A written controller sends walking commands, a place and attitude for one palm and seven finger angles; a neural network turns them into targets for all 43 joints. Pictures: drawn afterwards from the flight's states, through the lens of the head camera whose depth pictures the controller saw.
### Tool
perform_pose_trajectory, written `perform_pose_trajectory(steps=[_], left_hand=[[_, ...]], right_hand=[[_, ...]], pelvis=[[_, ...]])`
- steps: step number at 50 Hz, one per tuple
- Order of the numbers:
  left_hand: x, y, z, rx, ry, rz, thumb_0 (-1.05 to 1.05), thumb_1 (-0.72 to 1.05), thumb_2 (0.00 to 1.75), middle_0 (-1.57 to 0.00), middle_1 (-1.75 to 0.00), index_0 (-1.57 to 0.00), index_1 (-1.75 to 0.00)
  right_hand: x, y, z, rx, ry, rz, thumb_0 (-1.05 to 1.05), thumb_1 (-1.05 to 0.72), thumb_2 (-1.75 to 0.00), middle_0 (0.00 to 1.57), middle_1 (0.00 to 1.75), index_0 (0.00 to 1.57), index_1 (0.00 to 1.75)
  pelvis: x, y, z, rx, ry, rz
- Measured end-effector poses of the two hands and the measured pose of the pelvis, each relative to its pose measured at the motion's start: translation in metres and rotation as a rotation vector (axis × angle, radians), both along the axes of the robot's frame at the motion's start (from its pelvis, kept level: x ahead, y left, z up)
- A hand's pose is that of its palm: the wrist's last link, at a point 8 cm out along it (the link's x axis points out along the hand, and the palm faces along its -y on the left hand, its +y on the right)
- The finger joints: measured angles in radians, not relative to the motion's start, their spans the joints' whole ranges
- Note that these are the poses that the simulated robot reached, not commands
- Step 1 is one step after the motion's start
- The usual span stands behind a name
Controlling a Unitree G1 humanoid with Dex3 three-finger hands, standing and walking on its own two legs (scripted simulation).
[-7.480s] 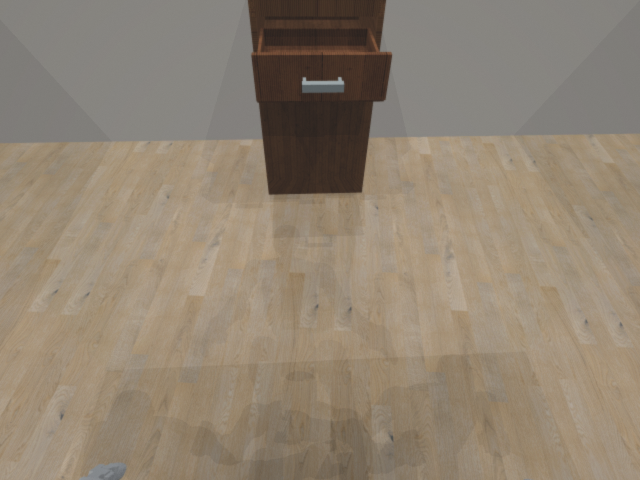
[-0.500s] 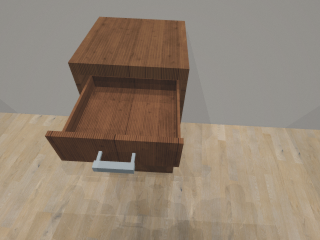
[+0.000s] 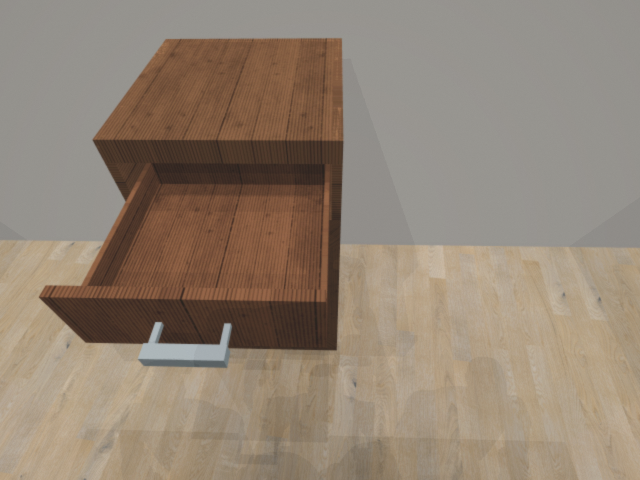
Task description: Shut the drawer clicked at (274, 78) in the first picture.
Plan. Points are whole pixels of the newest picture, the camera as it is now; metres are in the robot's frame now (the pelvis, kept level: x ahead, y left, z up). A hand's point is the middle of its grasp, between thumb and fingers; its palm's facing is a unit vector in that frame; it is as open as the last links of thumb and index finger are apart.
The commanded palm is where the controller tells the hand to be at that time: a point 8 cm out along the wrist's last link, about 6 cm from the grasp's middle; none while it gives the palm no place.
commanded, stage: come to a stop and stand still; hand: left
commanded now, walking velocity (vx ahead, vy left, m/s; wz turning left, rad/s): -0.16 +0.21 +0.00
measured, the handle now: (188, 342) +0.32 +0.21 -0.05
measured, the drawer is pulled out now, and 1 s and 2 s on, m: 0.30 0.30 0.30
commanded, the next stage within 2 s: look again from close up in 0.92 s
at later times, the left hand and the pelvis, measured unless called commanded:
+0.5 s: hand out of the picture +0.00 +0.19 -0.16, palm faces +0.02 -0.96 -0.27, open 7.3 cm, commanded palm none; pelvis -0.02 +0.00 +0.00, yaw +0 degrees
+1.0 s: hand out of the picture -0.05 +0.21 -0.16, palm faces +0.01 -0.97 -0.22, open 7.4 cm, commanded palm none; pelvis -0.04 +0.03 +0.01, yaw +0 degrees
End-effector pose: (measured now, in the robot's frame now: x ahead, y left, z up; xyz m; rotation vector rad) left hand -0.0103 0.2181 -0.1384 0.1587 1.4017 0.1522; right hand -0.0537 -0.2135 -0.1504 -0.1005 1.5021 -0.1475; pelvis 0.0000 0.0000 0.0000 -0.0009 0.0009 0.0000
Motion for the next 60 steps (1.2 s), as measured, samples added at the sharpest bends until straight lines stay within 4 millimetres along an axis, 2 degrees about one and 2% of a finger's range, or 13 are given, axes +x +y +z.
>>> perform_pose_trajectory(steps=[6,10,15,21,26,32,36,42,47,53,60], left_hand=[[-0.012,-0.028,-0.007,-0.045,0.044,0.050,0.00,0.91,0.90,-0.20,-0.30,-0.20,-0.30],[-0.008,-0.034,-0.003,-0.053,0.051,0.068,0.00,0.91,0.90,-0.20,-0.30,-0.20,-0.30],[0.000,-0.019,-0.001,-0.003,0.020,0.054,0.01,0.92,0.90,-0.20,-0.30,-0.20,-0.30],[0.007,0.007,0.008,0.071,-0.048,0.032,0.00,0.91,0.90,-0.20,-0.30,-0.20,-0.30],[0.008,0.027,0.006,0.075,-0.102,-0.023,0.00,0.91,0.90,-0.20,-0.30,-0.20,-0.30],[0.012,0.045,0.004,0.068,-0.152,-0.019,0.00,0.91,0.90,-0.20,-0.30,-0.20,-0.30],[0.006,0.048,0.010,0.057,-0.162,-0.030,0.00,0.91,0.90,-0.20,-0.30,-0.20,-0.30],[-0.015,0.048,0.012,0.040,-0.101,-0.035,0.00,0.91,0.90,-0.20,-0.30,-0.20,-0.30],[-0.033,0.043,0.011,0.030,-0.045,-0.018,0.00,0.91,0.90,-0.20,-0.30,-0.20,-0.30],[-0.046,0.031,0.010,0.013,0.008,-0.003,0.00,0.91,0.90,-0.20,-0.30,-0.20,-0.30],[-0.044,0.013,0.007,-0.010,0.022,0.006,0.00,0.91,0.90,-0.20,-0.30,-0.20,-0.30]], right_hand=[[0.051,-0.020,0.006,-0.043,-0.063,0.043,0.00,-0.91,-0.90,0.20,0.30,0.20,0.30],[0.087,-0.027,0.015,-0.064,-0.150,0.058,0.00,-0.91,-0.90,0.20,0.30,0.19,0.30],[0.119,-0.029,0.014,-0.062,-0.233,0.076,0.00,-0.91,-0.90,0.20,0.30,0.19,0.30],[0.130,-0.024,0.016,-0.037,-0.297,0.089,0.00,-0.91,-0.90,0.20,0.30,0.20,0.30],[0.126,-0.016,0.021,-0.042,-0.352,0.085,0.00,-0.91,-0.90,0.20,0.30,0.20,0.30],[0.091,0.000,0.018,-0.050,-0.333,0.096,0.00,-0.91,-0.90,0.20,0.30,0.20,0.30],[0.063,0.008,0.015,-0.038,-0.278,0.086,0.00,-0.92,-0.90,0.20,0.30,0.20,0.30],[0.024,0.010,0.015,-0.030,-0.190,0.070,0.00,-0.92,-0.90,0.20,0.30,0.20,0.30],[0.003,0.010,0.015,-0.025,-0.122,0.056,0.00,-0.91,-0.90,0.20,0.30,0.20,0.30],[-0.001,0.010,0.015,-0.016,-0.094,0.045,0.00,-0.91,-0.90,0.20,0.30,0.20,0.30],[0.016,0.010,0.014,-0.005,-0.115,0.045,0.00,-0.91,-0.90,0.20,0.30,0.20,0.30]], pelvis=[[0.011,-0.010,0.001,-0.004,-0.010,0.013],[0.015,-0.012,0.007,0.004,-0.007,0.009],[0.010,-0.013,0.004,0.018,0.014,-0.001],[-0.005,-0.010,0.004,0.010,0.014,0.002],[-0.020,0.002,0.000,-0.012,0.000,-0.003],[-0.033,0.018,-0.002,-0.006,-0.039,0.000],[-0.042,0.026,0.001,-0.009,-0.036,0.001],[-0.049,0.029,0.006,0.000,-0.015,0.007],[-0.047,0.028,0.009,0.004,-0.009,0.006],[-0.040,0.023,0.010,0.007,-0.009,0.005],[-0.032,0.016,0.011,0.008,-0.013,0.002]])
